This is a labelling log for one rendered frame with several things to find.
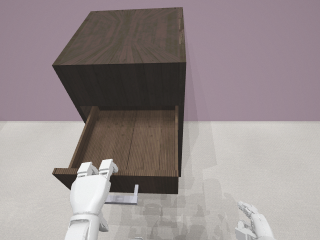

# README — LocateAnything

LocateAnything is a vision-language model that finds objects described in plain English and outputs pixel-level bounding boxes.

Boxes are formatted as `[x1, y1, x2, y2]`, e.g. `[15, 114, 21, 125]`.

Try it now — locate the drawer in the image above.
[52, 105, 179, 195]

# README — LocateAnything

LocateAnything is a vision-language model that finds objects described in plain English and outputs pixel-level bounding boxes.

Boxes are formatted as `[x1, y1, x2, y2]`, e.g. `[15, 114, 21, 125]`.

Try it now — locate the right robot hand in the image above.
[235, 201, 275, 240]

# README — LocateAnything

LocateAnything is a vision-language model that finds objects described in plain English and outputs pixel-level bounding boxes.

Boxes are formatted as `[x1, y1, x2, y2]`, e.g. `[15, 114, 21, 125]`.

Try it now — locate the cabinet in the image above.
[52, 7, 187, 177]

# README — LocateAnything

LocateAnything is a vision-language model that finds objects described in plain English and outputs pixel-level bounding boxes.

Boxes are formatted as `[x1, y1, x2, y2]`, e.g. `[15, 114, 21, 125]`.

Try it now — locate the handle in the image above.
[104, 184, 139, 205]

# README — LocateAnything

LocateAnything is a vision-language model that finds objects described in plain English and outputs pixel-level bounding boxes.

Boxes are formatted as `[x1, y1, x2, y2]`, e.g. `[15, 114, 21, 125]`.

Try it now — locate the left robot forearm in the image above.
[64, 213, 101, 240]

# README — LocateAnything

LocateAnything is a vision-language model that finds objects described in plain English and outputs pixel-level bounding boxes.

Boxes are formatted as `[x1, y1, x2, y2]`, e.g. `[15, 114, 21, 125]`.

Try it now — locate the left robot hand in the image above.
[70, 159, 119, 232]

